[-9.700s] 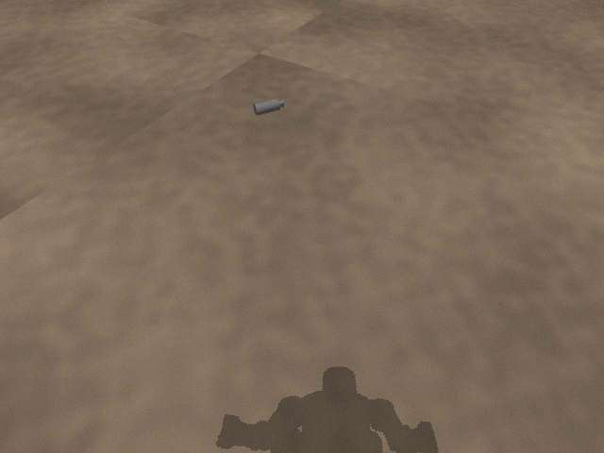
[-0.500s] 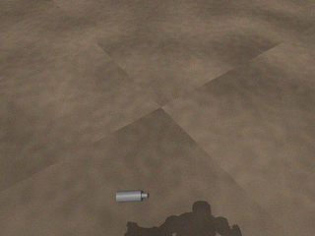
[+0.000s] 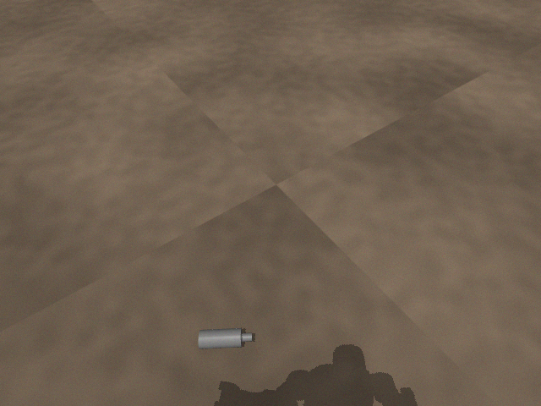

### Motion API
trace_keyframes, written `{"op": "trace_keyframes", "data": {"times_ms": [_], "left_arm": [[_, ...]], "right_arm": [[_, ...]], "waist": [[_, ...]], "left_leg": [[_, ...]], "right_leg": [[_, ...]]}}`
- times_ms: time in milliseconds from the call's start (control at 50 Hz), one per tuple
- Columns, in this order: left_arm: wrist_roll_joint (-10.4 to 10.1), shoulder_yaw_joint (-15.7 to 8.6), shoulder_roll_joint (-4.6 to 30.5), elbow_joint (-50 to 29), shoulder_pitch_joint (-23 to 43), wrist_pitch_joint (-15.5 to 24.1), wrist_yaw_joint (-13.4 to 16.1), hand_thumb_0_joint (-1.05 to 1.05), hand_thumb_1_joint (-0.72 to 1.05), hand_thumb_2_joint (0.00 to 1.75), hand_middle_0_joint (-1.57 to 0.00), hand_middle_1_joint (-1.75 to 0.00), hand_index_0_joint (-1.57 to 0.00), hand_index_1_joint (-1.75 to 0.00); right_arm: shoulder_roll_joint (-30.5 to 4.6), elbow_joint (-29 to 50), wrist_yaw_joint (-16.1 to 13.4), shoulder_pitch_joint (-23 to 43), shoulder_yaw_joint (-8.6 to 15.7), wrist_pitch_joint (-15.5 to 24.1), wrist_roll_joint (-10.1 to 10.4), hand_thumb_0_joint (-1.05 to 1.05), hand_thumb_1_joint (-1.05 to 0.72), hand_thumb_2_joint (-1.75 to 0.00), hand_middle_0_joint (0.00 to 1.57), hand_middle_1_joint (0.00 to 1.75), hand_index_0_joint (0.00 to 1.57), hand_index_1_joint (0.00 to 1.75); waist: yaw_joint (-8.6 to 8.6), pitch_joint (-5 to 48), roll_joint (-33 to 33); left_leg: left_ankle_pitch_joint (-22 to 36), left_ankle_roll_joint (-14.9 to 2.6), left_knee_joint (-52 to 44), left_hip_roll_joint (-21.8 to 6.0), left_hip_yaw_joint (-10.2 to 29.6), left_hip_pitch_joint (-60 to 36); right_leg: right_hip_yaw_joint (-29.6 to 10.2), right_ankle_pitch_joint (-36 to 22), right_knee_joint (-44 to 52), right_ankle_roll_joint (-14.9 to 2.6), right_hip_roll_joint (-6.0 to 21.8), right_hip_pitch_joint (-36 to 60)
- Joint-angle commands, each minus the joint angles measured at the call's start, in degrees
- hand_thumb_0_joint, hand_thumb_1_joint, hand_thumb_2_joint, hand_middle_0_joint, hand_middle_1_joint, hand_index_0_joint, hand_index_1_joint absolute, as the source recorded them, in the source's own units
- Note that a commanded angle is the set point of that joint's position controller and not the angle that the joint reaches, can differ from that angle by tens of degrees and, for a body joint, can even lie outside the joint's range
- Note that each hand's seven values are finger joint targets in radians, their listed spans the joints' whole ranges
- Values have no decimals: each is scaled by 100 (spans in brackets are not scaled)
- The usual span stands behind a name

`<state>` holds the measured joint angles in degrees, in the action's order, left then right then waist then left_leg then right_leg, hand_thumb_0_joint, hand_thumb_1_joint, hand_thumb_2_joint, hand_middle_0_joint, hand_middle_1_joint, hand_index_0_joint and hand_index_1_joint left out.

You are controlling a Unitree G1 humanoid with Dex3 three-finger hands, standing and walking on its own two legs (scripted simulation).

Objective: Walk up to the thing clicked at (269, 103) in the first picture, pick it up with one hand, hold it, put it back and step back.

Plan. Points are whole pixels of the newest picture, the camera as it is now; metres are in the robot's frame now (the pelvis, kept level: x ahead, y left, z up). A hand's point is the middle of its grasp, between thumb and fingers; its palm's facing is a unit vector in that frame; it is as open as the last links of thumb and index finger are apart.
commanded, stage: stand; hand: left
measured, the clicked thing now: (226, 338) +0.44 +0.21 -0.75
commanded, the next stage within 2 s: rise first in 2.00 s
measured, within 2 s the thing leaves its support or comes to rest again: neither
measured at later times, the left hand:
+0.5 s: hand out of the picture +0.07 +0.25 -0.16, palm faces -0.02 -0.94 -0.34, open 7.4 cm
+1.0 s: hand out of the picture +0.06 +0.25 -0.16, palm faces -0.02 -0.94 -0.34, open 7.4 cm
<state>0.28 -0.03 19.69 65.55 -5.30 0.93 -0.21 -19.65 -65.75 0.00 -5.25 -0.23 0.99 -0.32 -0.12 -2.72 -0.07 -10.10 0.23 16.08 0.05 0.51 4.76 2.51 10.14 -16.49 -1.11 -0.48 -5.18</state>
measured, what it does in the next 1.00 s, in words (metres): stands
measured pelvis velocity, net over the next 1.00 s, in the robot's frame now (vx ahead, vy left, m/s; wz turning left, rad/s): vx -0.01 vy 0.00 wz -0.01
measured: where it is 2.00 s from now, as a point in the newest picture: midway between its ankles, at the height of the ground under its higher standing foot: outside the picture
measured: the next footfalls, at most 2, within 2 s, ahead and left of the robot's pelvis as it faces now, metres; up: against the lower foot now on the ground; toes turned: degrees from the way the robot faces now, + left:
none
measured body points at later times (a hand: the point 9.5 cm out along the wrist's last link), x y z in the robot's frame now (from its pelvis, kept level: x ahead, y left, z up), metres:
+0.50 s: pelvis +0.00 +0.00 +0.00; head +0.01 +0.00 +0.45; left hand +0.08 +0.30 -0.13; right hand +0.07 -0.30 -0.13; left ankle -0.02 +0.12 -0.75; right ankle -0.01 -0.10 -0.75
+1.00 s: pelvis -0.01 +0.00 +0.00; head +0.00 -0.01 +0.45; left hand +0.06 +0.30 -0.13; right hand +0.06 -0.30 -0.14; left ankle -0.02 +0.12 -0.75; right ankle -0.01 -0.10 -0.75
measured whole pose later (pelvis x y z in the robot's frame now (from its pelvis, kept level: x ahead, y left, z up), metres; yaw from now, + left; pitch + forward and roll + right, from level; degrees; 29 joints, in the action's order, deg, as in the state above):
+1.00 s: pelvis -0.01 +0.00 +0.00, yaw +0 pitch -2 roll +0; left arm 0.4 0.1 20.0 65.3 -6.7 0.8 -0.3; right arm -19.9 -65.1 0.0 -7.2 -0.5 0.9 -0.4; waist -0.2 -2.6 -0.1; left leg -9.6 0.6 16.0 -0.4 0.3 4.6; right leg 2.3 9.7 -16.7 -1.5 -0.9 -5.3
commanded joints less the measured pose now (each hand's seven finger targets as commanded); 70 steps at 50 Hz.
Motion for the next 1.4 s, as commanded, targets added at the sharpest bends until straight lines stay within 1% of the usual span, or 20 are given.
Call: {"op": "trace_keyframes", "data": {"times_ms": [0, 40, 80, 120, 180, 280, 320, 440, 480, 560, 600, 660, 820, 880, 960, 1120, 1180, 1220, 1260, 1380], "left_arm": [[-4, -198, 1227, -300, 177, 133, 97, 0, 90, 90, -20, -30, -20, -30], [-1, -196, 1231, -318, 184, 129, 99, 0, 90, 90, -20, -30, -20, -30], [11, -215, 1268, -343, 204, 125, 97, 0, 90, 90, -20, -30, -20, -30], [4, -214, 1276, -335, 205, 128, 103, 0, 90, 90, -20, -30, -20, -30], [-6, -210, 1260, -367, 245, 130, 89, 0, 90, 90, -20, -30, -20, -30], [3, -206, 1254, -341, 184, 119, 88, 0, 90, 90, -20, -30, -20, -30], [15, -208, 1256, -353, 192, 123, 95, 0, 90, 90, -20, -30, -20, -30], [0, -208, 1261, -366, 218, 122, 84, 0, 90, 90, -20, -30, -20, -30], [6, -201, 1258, -353, 144, 129, 86, 0, 90, 90, -20, -30, -20, -30], [10, -199, 1246, -348, 165, 131, 84, 0, 90, 90, -20, -30, -20, -30], [-6, -214, 1287, -344, 151, 124, 83, 0, 90, 90, -20, -30, -20, -30], [2, -211, 1280, -344, 147, 115, 81, 0, 90, 90, -20, -30, -20, -30], [8, -198, 1288, -343, 102, 108, 69, 0, 90, 90, -20, -30, -20, -30], [12, -201, 1290, -365, 128, 119, 76, 0, 90, 90, -20, -30, -20, -30], [13, -193, 1291, -342, 84, 125, 82, 0, 90, 90, -20, -30, -20, -30], [10, -197, 1298, -335, 77, 114, 84, 0, 90, 90, -20, -30, -20, -30], [10, -194, 1281, -338, 86, 123, 78, 0, 90, 90, -20, -30, -20, -30], [-9, -201, 1268, -319, 83, 116, 79, 0, 90, 90, -20, -30, -20, -30], [7, -207, 1307, -336, 90, 103, 80, 0, 90, 90, -20, -30, -20, -30], [15, -190, 1274, -340, 62, 115, 80, 0, 90, 90, -20, -30, -20, -30]], "right_arm": [[-1195, 345, -70, 231, 197, 97, -2, 0, -90, -90, 20, 30, 20, 30], [-1228, 339, -66, 204, 207, 92, -11, 0, -90, -90, 20, 30, 20, 30], [-1217, 362, -75, 219, 206, 97, -12, 0, -90, -90, 20, 30, 20, 30], [-1204, 362, -76, 168, 204, 90, -8, 0, -90, -90, 20, 30, 20, 30], [-1211, 370, -83, 152, 189, 106, -16, 0, -90, -90, 20, 30, 20, 30], [-1206, 385, -81, 165, 185, 100, -9, 0, -90, -90, 20, 30, 20, 30], [-1217, 404, -80, 154, 199, 95, -11, 0, -90, -90, 20, 30, 20, 30], [-1232, 393, -75, 113, 189, 94, -14, 0, -90, -90, 20, 30, 20, 30], [-1239, 403, -75, 161, 192, 102, -7, 0, -90, -90, 20, 30, 20, 30], [-1239, 412, -79, 114, 182, 98, -6, 0, -90, -90, 20, 30, 20, 30], [-1232, 388, -80, 92, 178, 100, -13, 0, -90, -90, 20, 30, 20, 30], [-1250, 396, -75, 76, 188, 91, -12, 0, -90, -90, 20, 30, 20, 30], [-1237, 385, -69, 64, 185, 100, -14, 0, -90, -90, 20, 30, 20, 30], [-1264, 383, -75, 16, 188, 103, -19, 0, -90, -90, 20, 30, 20, 30], [-1239, 393, -77, 25, 180, 90, -19, 0, -90, -90, 20, 30, 20, 30], [-1241, 399, -79, -4, 169, 89, -16, 0, -90, -90, 20, 30, 20, 30], [-1228, 399, -78, 15, 151, 106, -13, 0, -90, -90, 20, 30, 20, 30], [-1259, 374, -80, -15, 160, 102, -14, 0, -90, -90, 20, 30, 20, 30], [-1245, 404, -84, 19, 171, 96, -18, 0, -90, -90, 20, 30, 20, 30], [-1251, 402, -84, 53, 172, 101, -11, 0, -90, -90, 20, 30, 20, 30]], "waist": [[16, 504, 62], [12, 474, 5], [14, 651, -52], [32, 557, 29], [27, 606, -92], [4, 441, 8], [15, 534, 26], [34, 498, -76], [-2, 473, -44], [23, 492, -59], [6, 337, -31], [6, 334, -22], [7, 359, -16], [23, 514, -69], [3, 419, 9], [16, 410, -39], [11, 394, -66], [-1, 325, -76], [0, 392, 29], [-5, 412, -38]], "left_leg": [[1137, -98, -108, -749, 567, -9], [1085, -92, -108, -747, 572, 44], [1224, -109, -86, -785, 553, -110], [1098, -92, -119, -760, 557, 12], [1265, -104, -104, -791, 553, -38], [1082, -106, -153, -789, 567, -15], [1103, -117, -115, -777, 560, -7], [905, -126, -157, -775, 540, -34], [1044, -116, -146, -775, 572, -34], [1038, -138, -143, -784, 552, -57], [817, -119, -215, -772, 574, 7], [676, -128, -216, -760, 570, 98], [629, -114, -215, -751, 583, 50], [724, -147, -186, -780, 578, -2], [856, -129, -161, -762, 572, 24], [721, -129, -196, -772, 570, 35], [878, -126, -190, -787, 574, -14], [724, -129, -234, -772, 584, 59], [806, -112, -227, -774, 576, -7], [902, -118, -165, -779, 548, -13]], "right_leg": [[-700, -1278, 214, -25, 873, 229], [-700, -1211, 241, -27, 864, 222], [-710, -1296, 182, -50, 885, 280], [-713, -1229, 221, -46, 875, 304], [-736, -1327, 177, -60, 885, 312], [-724, -1116, 232, -49, 857, 192], [-714, -1221, 210, -44, 867, 278], [-768, -1009, 258, -63, 869, 183], [-742, -1158, 237, -52, 858, 224], [-766, -1185, 247, -49, 867, 213], [-760, -859, 274, -45, 836, 108], [-777, -694, 312, -51, 839, 103], [-789, -582, 301, -59, 824, 45], [-812, -801, 251, -71, 859, 158], [-770, -964, 250, -54, 842, 141], [-792, -790, 266, -58, 842, 106], [-795, -988, 227, -66, 852, 112], [-794, -804, 265, -52, 839, 101], [-778, -798, 254, -67, 821, 62], [-781, -1034, 238, -65, 845, 127]]}}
